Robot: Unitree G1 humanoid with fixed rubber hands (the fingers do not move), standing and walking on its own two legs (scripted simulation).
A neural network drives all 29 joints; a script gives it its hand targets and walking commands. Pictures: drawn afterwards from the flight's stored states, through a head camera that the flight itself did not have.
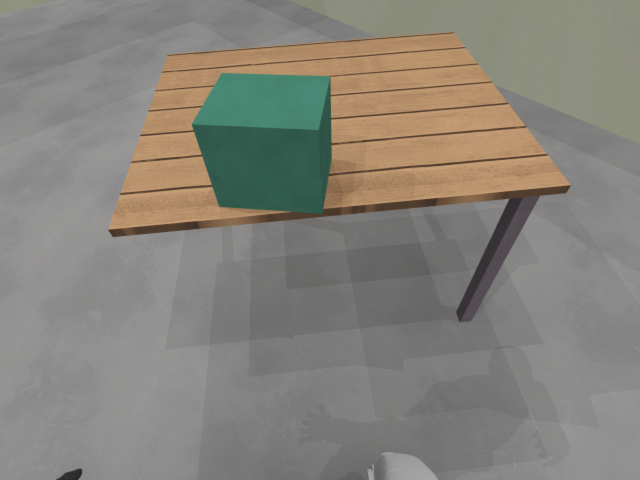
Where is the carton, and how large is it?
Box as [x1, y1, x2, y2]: [192, 73, 331, 213]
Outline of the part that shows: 221,73 192,123 219,206 321,213 331,159 329,76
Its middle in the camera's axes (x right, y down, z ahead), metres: -0.10 -0.18 +0.78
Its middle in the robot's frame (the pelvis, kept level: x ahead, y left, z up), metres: +0.71 +0.07 +0.00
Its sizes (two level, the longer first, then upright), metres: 0.219 0.178 0.201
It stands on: a table, 0.66 m high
